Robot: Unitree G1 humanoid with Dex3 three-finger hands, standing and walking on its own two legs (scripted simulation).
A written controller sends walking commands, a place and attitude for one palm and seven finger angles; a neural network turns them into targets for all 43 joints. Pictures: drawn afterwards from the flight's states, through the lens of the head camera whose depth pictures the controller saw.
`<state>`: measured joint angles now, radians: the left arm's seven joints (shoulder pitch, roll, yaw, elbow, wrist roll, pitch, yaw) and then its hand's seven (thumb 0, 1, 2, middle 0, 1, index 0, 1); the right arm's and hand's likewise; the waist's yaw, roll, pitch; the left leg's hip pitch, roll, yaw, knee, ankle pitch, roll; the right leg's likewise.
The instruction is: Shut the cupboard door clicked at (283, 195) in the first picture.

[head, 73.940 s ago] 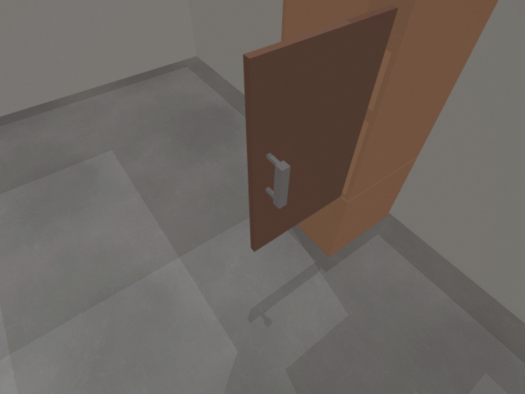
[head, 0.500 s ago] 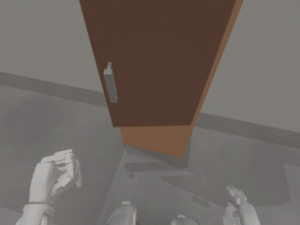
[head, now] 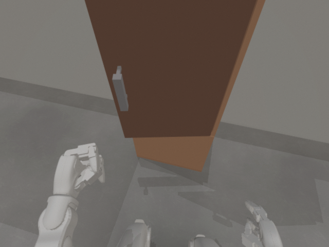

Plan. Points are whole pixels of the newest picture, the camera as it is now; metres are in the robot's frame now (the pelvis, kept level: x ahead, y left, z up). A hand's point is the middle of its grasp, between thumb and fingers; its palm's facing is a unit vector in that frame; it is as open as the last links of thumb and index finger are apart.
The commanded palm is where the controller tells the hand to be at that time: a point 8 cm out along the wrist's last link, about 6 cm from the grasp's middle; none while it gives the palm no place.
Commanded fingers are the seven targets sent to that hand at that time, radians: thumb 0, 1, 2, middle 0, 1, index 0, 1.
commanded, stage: bring the fist close to the handle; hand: left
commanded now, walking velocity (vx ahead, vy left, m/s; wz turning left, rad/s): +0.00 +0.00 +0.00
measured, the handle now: (121, 89) +0.53 +0.17 +0.06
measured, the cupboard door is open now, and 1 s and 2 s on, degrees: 16 16 9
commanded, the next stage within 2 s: push the door shut along its arc in 1.12 s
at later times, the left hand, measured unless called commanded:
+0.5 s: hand (125, 133) +0.37 +0.13 +0.06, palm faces +0.03 -1.00 -0.02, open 3.1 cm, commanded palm +0.35 +0.18 +0.06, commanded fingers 0.00 0.90 0.90 -1.30 -1.50 -1.30 -1.50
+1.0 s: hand (133, 118) +0.42 +0.12 +0.06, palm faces +0.09 -1.00 -0.03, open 3.1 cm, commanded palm +0.40 +0.17 +0.06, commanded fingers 0.00 0.90 0.90 -1.30 -1.50 -1.30 -1.50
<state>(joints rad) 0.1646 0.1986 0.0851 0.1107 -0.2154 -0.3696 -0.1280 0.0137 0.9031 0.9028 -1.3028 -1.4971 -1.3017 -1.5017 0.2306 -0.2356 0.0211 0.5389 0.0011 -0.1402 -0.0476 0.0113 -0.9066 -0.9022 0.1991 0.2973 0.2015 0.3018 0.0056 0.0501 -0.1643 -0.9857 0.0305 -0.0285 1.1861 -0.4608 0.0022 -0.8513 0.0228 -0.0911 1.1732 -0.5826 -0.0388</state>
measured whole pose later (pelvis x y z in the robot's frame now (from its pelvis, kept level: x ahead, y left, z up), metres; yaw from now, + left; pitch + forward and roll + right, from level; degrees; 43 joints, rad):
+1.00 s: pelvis +0.01 +0.00 +0.01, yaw -2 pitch +18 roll +0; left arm -0.46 0.15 0.18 0.81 -0.09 -0.51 0.08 0.01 0.90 0.90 -1.30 -1.50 -1.30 -1.50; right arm 0.34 -0.24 -0.02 0.64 -0.03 0.01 0.02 0.01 -0.91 -0.90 0.20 0.30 0.20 0.30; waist -0.08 0.04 -0.16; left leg -0.98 0.04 0.03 1.09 -0.43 0.00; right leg -0.89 0.03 -0.03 1.12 -0.54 -0.04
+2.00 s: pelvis -0.01 +0.01 -0.01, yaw -2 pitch +23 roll -3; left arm -0.92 0.37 0.25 1.22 -0.09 -0.48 -0.14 0.01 0.90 0.90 -1.32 -1.50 -1.30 -1.50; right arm 0.37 -0.26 -0.01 0.69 -0.03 0.01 0.02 0.00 -0.91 -0.90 0.20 0.30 0.20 0.30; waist -0.16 0.05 -0.16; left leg -1.18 0.04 -0.01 1.21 -0.43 0.02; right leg -1.06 0.03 -0.07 1.20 -0.55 -0.03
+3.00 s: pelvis -0.02 +0.02 -0.06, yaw -5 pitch +32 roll -7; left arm -1.44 0.60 0.23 1.40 0.04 -0.23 -0.26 -0.04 0.78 0.97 -1.30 -1.50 -1.34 -1.50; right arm 0.41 -0.26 0.04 0.69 -0.06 -0.07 0.02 0.00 -0.91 -0.90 0.20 0.30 0.20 0.30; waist -0.31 0.07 -0.14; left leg -1.50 0.06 -0.06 1.39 -0.46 0.03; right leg -1.34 0.06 -0.11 1.34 -0.56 -0.02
